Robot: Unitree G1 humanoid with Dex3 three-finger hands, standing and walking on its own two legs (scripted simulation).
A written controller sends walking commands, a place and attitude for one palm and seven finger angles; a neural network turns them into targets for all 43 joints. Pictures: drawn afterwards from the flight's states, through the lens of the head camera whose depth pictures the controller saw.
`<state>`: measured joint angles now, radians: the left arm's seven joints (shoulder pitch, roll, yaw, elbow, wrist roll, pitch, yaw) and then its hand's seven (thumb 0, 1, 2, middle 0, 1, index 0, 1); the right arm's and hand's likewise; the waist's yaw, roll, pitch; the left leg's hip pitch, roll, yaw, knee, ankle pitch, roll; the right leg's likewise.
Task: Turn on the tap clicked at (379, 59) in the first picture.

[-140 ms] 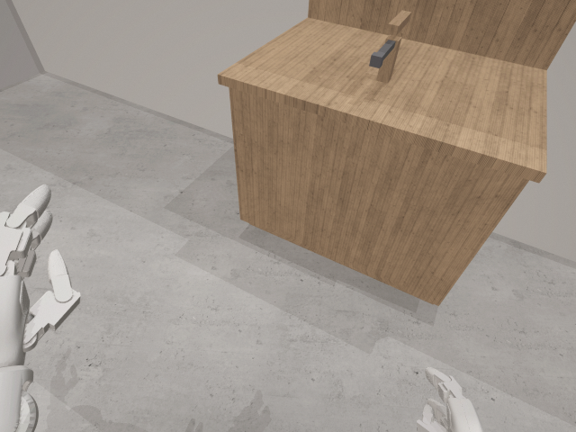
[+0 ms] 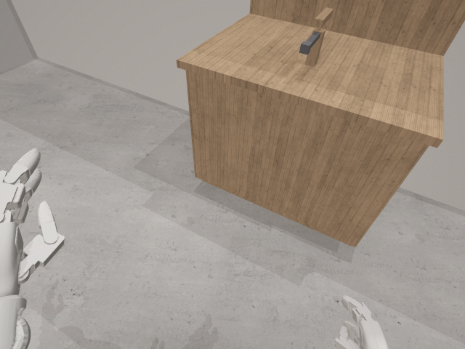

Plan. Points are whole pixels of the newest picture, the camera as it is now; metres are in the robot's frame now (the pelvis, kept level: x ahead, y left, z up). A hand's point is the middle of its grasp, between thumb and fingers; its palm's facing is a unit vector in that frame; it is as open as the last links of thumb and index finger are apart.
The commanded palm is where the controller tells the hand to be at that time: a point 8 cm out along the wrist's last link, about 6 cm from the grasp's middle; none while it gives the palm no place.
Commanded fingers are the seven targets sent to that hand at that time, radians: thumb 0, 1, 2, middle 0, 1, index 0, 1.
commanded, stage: stand and wait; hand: left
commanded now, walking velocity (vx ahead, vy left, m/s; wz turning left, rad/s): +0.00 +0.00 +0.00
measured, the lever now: (305, 48) +0.95 -0.16 +0.11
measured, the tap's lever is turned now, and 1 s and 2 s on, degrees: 0 0 0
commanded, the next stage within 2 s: look at it before walking up in 0.12 s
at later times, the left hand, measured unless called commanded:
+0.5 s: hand (63, 239) +0.21 +0.24 +0.16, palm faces +0.41 -0.83 -0.38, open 7.4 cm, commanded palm +0.15 +0.28 +0.18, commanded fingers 0.00 0.90 0.90 -0.20 -0.30 -0.20 -0.30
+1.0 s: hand (42, 225) +0.22 +0.27 +0.16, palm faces +0.56 -0.65 -0.51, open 7.4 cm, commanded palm +0.16 +0.29 +0.18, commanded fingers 0.00 0.90 0.90 -0.20 -0.30 -0.20 -0.30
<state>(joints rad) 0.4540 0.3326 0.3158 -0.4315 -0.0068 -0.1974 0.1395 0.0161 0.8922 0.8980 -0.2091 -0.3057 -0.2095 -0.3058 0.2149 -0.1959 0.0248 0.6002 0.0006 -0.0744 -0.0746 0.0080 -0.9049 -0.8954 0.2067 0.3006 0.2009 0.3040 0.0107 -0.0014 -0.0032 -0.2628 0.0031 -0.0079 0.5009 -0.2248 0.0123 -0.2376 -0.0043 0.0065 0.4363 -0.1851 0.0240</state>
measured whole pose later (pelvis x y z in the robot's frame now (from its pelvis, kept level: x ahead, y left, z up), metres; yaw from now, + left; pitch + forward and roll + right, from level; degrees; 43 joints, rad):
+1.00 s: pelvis +0.09 -0.02 -0.01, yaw +16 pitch +1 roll -1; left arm 0.51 0.40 0.38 -0.51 -0.01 -0.20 0.12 0.01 0.89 0.90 -0.21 -0.31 -0.21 -0.31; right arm 0.25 -0.15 0.02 0.64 0.00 -0.09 -0.05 0.01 -0.90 -0.90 0.21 0.30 0.20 0.30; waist 0.00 0.05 0.01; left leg -0.30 -0.02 -0.16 0.68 -0.39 0.00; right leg -0.31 -0.01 -0.10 0.55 -0.28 0.02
